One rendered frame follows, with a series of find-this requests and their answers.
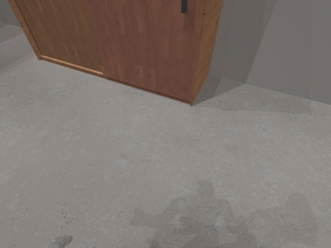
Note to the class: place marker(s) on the left robot hand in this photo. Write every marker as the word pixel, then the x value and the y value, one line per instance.
pixel 60 242

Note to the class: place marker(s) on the wardrobe door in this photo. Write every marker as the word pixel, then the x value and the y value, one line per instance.
pixel 61 30
pixel 147 43

